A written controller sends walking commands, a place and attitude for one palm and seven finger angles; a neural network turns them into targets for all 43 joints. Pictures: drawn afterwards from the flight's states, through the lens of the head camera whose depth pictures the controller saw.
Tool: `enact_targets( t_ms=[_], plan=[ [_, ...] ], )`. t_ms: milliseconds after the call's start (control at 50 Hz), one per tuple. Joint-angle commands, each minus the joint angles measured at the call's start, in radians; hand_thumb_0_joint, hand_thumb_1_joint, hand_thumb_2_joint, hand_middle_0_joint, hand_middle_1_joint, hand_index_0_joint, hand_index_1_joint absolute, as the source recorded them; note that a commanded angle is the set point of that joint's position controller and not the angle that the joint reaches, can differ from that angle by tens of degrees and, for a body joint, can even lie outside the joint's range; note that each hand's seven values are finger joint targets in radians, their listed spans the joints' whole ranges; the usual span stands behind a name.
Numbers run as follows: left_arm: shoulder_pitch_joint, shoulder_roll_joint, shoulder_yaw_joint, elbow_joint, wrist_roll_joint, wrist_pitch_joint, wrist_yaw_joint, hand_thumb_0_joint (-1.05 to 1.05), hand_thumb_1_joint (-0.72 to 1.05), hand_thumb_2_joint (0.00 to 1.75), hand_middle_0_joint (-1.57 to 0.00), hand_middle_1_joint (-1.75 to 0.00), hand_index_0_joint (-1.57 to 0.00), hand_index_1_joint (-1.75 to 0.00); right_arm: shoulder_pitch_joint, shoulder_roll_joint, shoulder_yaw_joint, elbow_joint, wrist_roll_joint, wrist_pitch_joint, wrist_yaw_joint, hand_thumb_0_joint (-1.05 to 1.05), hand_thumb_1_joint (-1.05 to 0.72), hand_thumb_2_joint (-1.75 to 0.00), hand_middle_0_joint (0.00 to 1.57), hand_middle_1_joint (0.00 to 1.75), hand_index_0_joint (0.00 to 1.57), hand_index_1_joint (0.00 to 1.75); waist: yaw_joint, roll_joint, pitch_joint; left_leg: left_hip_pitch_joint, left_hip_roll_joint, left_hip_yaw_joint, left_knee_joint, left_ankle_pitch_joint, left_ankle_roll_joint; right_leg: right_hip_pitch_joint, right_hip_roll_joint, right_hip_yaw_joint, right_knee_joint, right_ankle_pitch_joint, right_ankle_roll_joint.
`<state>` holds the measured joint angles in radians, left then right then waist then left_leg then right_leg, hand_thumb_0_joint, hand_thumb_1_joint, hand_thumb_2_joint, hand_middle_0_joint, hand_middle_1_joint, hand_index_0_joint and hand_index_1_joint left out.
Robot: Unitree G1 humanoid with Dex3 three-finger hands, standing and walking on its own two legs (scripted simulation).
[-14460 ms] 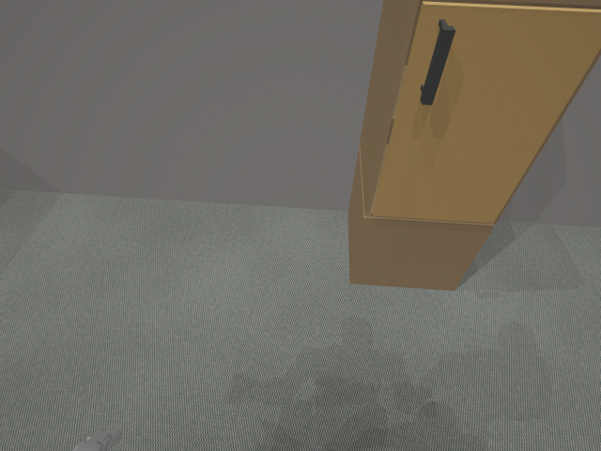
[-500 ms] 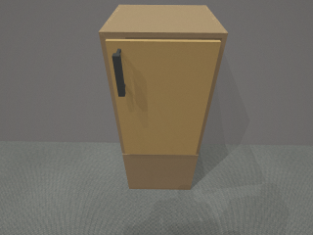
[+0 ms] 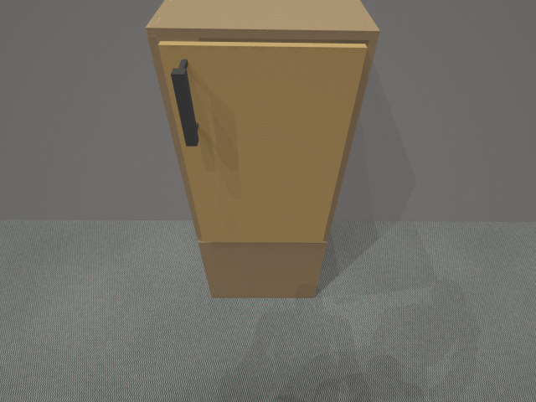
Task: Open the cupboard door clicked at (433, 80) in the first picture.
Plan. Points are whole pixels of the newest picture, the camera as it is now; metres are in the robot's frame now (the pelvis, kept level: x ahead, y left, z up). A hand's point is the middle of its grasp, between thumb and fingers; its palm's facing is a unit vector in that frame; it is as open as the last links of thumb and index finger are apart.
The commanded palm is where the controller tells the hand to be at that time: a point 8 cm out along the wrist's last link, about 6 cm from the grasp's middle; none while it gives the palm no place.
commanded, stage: look again from close up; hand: left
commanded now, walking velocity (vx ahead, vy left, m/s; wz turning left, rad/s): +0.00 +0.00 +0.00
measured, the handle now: (188, 104) +0.60 +0.19 +0.14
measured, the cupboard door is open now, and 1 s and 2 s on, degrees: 0 0 0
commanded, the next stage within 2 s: raise the hand with hooked fingers in 0.58 s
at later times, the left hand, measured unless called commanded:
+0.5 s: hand out of the picture +0.05 +0.18 -0.17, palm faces +0.02 -0.98 -0.21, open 7.3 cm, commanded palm none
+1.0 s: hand (167, 316) +0.24 +0.16 +0.02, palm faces +0.04 -1.00 -0.02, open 8.0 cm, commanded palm +0.16 +0.23 -0.02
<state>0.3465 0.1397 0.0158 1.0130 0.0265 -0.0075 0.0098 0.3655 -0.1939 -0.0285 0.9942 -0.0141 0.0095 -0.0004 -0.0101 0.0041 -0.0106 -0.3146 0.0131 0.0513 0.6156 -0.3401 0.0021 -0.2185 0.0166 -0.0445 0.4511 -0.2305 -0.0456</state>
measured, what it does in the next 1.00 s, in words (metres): steps on the spot: left foot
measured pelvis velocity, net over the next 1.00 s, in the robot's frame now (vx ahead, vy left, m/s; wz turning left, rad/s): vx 0.01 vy -0.01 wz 0.00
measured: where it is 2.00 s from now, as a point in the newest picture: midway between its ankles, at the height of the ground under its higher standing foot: outside the picture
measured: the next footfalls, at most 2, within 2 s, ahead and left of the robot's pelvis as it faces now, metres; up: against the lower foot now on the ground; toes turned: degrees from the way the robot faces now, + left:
left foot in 0.04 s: +0.07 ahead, +0.12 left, +0.00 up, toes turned +1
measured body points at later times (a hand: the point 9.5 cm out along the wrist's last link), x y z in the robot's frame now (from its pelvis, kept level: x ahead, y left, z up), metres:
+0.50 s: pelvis +0.03 +0.00 +0.00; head +0.04 -0.01 +0.45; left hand +0.05 +0.23 -0.15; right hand +0.05 -0.22 -0.16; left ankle +0.03 +0.11 -0.74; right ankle +0.01 -0.10 -0.74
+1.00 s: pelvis +0.01 -0.01 -0.04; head +0.03 -0.02 +0.41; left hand +0.23 +0.22 +0.02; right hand +0.20 -0.27 -0.10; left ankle +0.03 +0.11 -0.74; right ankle +0.01 -0.10 -0.74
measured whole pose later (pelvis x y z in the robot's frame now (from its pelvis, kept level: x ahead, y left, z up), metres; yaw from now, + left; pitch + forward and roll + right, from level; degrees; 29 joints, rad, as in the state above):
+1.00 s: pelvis +0.01 -0.01 -0.04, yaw +0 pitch +7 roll +2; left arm 0.30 0.18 0.15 0.18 -0.25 -0.51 -0.23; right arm 0.17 -0.25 -0.04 0.63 0.02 -0.26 -0.02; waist -0.02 -0.01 -0.11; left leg -0.56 0.00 0.03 0.80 -0.35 -0.01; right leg -0.54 0.00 -0.05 0.85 -0.43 -0.05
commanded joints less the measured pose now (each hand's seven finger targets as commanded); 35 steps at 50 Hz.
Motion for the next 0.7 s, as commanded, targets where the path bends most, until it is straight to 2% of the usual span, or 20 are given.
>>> enact_targets(
  t_ms=[0, 20, 40, 60, 80, 120, 140, 200, 240, 280, 320, 380, 440, 580, 620, 640, 660, 680],
  plan=[
    [-0.006, 0.118, 0.027, -0.047, -0.014, -0.011, 0.002, 0.0, 0.9, 0.9, -0.2, -0.3, -0.2, -0.3, 0.065, -0.075, 0.006, -0.014, -0.008, -0.053, -0.022, 0.0, -0.9, -0.9, 0.2, 0.3, 0.2, 0.3, 0.006, 0.143, 0.048, 0.157, 0.107, -0.17, -0.304, 0.112, 0.037, -0.154, -0.075, 0.101, 0.005, -0.144, -0.02],
    [0.018, 0.091, 0.022, -0.051, -0.014, -0.01, 0.001, 0.0, 0.9, 0.9, -0.2, -0.3, -0.2, -0.3, 0.043, -0.119, -0.005, -0.034, -0.008, -0.052, -0.03, 0.0, -0.9, -0.9, 0.2, 0.3, 0.2, 0.3, 0.028, 0.18, 0.032, 0.092, 0.201, -0.26, -0.355, 0.065, 0.085, -0.101, -0.054, 0.037, 0.048, -0.131, 0.003],
    [0.01, 0.076, 0.017, -0.049, -0.012, -0.011, 0.002, 0.0, 0.9, 0.9, -0.2, -0.3, -0.2, -0.3, 0.01, -0.135, -0.007, -0.045, -0.01, -0.044, -0.034, 0.0, -0.9, -0.9, 0.2, 0.3, 0.2, 0.3, 0.037, 0.132, 0.062, 0.0, 0.218, -0.274, -0.371, 0.005, 0.108, -0.048, -0.043, 0.027, 0.041, -0.118, 0.008],
    [0.004, 0.07, 0.013, -0.033, -0.005, -0.006, 0.006, 0.0, 0.9, 0.9, -0.2, -0.3, -0.2, -0.3, -0.012, -0.116, -0.001, -0.034, -0.011, -0.043, -0.034, 0.0, -0.9, -0.9, 0.2, 0.3, 0.2, 0.3, 0.037, 0.118, 0.075, -0.043, 0.179, -0.253, -0.38, -0.028, 0.092, -0.007, -0.039, 0.039, 0.029, -0.108, 0.001],
    [0.001, 0.077, 0.011, -0.018, -0.004, -0.005, 0.005, 0.0, 0.9, 0.9, -0.2, -0.3, -0.2, -0.3, -0.026, -0.101, 0.005, -0.024, -0.007, -0.047, -0.034, 0.0, -0.9, -0.9, 0.2, 0.3, 0.2, 0.3, 0.042, 0.157, 0.093, -0.048, 0.152, -0.231, -0.385, -0.011, 0.081, 0.003, -0.056, 0.044, 0.024, -0.072, 0.002],
    [0.006, 0.089, 0.007, -0.007, -0.005, -0.01, 0.003, 0.0, 0.9, 0.9, -0.2, -0.3, -0.2, -0.3, -0.028, -0.08, 0.012, -0.016, -0.003, -0.05, -0.034, 0.0, -0.9, -0.9, 0.2, 0.3, 0.2, 0.3, 0.042, 0.096, 0.112, -0.037, 0.126, -0.195, -0.35, 0.087, 0.072, 0.015, -0.073, 0.065, -0.01, -0.007, 0.0],
    [0.007, 0.093, 0.005, 0.003, -0.008, -0.015, 0.004, 0.0, 0.9, 0.9, -0.2, -0.3, -0.2, -0.3, -0.017, -0.075, 0.017, -0.006, -0.003, -0.054, -0.036, 0.0, -0.9, -0.9, 0.2, 0.3, 0.2, 0.3, 0.037, 0.045, 0.076, 0.0, 0.118, -0.173, -0.321, 0.175, 0.066, 0.032, -0.083, 0.077, -0.022, 0.04, -0.001],
    [0.0, 0.098, 0.001, 0.016, -0.012, -0.022, 0.009, 0.0, 0.9, 0.9, -0.2, -0.3, -0.2, -0.3, -0.003, -0.069, 0.022, 0.02, 0.001, -0.06, -0.038, 0.0, -0.9, -0.9, 0.2, 0.3, 0.2, 0.3, 0.021, -0.038, 0.016, 0.089, 0.096, -0.123, -0.255, 0.321, 0.047, 0.048, -0.111, 0.098, -0.046, 0.14, 0.0],
    [-0.011, 0.1, 0.0, 0.019, -0.013, -0.023, 0.013, 0.0, 0.9, 0.9, -0.2, -0.3, -0.2, -0.3, -0.004, -0.068, 0.022, 0.035, 0.002, -0.06, -0.039, 0.0, -0.9, -0.9, 0.2, 0.3, 0.2, 0.3, 0.016, -0.042, 0.007, 0.125, 0.096, -0.116, -0.248, 0.383, 0.043, 0.042, -0.116, 0.095, -0.042, 0.176, 0.002],
    [-0.016, 0.103, -0.001, 0.022, -0.014, -0.024, 0.016, 0.0, 0.9, 0.9, -0.2, -0.3, -0.2, -0.3, -0.009, -0.069, 0.023, 0.044, 0.002, -0.059, -0.039, 0.0, -0.9, -0.9, 0.2, 0.3, 0.2, 0.3, 0.014, -0.025, -0.006, 0.144, 0.096, -0.112, -0.246, 0.396, 0.041, 0.05, -0.118, 0.097, -0.044, 0.184, 0.002],
    [-0.021, 0.11, -0.002, 0.026, -0.013, -0.022, 0.018, 0.0, 0.9, 0.9, -0.2, -0.3, -0.2, -0.3, -0.019, -0.07, 0.024, 0.053, 0.003, -0.057, -0.039, 0.0, -0.9, -0.9, 0.2, 0.3, 0.2, 0.3, 0.012, -0.022, 0.01, 0.144, 0.096, -0.109, -0.247, 0.404, 0.039, 0.047, -0.119, 0.096, -0.046, 0.192, 0.003],
    [-0.019, 0.111, -0.004, 0.036, -0.015, -0.019, 0.019, 0.0, 0.9, 0.9, -0.2, -0.3, -0.2, -0.3, -0.035, -0.072, 0.028, 0.064, 0.003, -0.053, -0.04, 0.0, -0.9, -0.9, 0.2, 0.3, 0.2, 0.3, 0.014, 0.003, 0.029, 0.144, 0.095, -0.104, -0.258, 0.365, 0.036, 0.042, -0.119, 0.102, -0.059, 0.164, 0.003],
    [-0.019, 0.117, -0.005, 0.042, -0.013, -0.018, 0.02, 0.0, 0.9, 0.9, -0.2, -0.3, -0.2, -0.3, -0.042, -0.069, 0.029, 0.072, 0.004, -0.05, -0.039, 0.0, -0.9, -0.9, 0.2, 0.3, 0.2, 0.3, 0.014, -0.006, 0.052, 0.137, 0.092, -0.102, -0.262, 0.341, 0.033, 0.04, -0.121, 0.108, -0.071, 0.172, 0.002],
    [-0.009, 0.118, -0.009, 0.053, -0.016, -0.019, 0.021, 0.0, 0.9, 0.9, -0.2, -0.3, -0.2, -0.3, -0.054, -0.066, 0.031, 0.087, 0.004, -0.048, -0.039, 0.0, -0.9, -0.9, 0.2, 0.3, 0.2, 0.3, 0.016, -0.003, 0.052, 0.148, 0.09, -0.097, -0.268, 0.314, 0.028, 0.045, -0.124, 0.116, -0.09, 0.172, -0.001],
    [-0.013, 0.121, -0.009, 0.053, -0.014, -0.02, 0.022, 0.0, 0.9, 0.9, -0.2, -0.3, -0.2, -0.3, -0.051, -0.062, 0.031, 0.091, 0.004, -0.047, -0.04, 0.0, -0.9, -0.9, 0.2, 0.3, 0.2, 0.3, 0.014, -0.02, 0.057, 0.144, 0.09, -0.097, -0.267, 0.316, 0.027, 0.052, -0.122, 0.112, -0.092, 0.188, -0.002],
    [-0.01, 0.117, -0.009, 0.053, -0.015, -0.02, 0.022, 0.0, 0.9, 0.9, -0.2, -0.3, -0.2, -0.3, -0.051, -0.065, 0.032, 0.093, 0.004, -0.047, -0.04, 0.0, -0.9, -0.9, 0.2, 0.3, 0.2, 0.3, 0.014, -0.007, 0.051, 0.148, 0.09, -0.095, -0.268, 0.322, 0.026, 0.054, -0.123, 0.115, -0.091, 0.192, -0.002],
    [0.096, 0.134, 0.0, 0.091, -0.005, -0.044, 0.07, 0.0, 0.9, 0.9, -0.2, -0.3, -0.2, -0.3, -0.163, -0.084, 0.021, 0.022, 0.014, -0.049, -0.027, 0.0, -0.9, -0.9, 0.2, 0.3, 0.2, 0.3, 0.064, -0.137, 0.106, 0.044, 0.088, -0.051, -0.024, 0.242, -0.003, 0.035, -0.193, 0.185, -0.108, 0.617, 0.064],
    [-0.682, 0.377, 0.122, -1.451, -0.221, -0.263, 0.052, 0.0, 0.88, 0.89, -0.2, -0.32, -0.2, -0.32, -0.118, -0.253, -0.009, -0.319, 0.064, -0.187, -0.072, 0.0, -0.9, -0.9, 0.2, 0.3, 0.2, 0.3, -0.087, 0.086, -0.392, 0.33, -0.024, -0.049, -0.18, 0.359, 0.04, 0.103, -0.097, 0.107, 0.007, 0.471, 0.023]
  ],
)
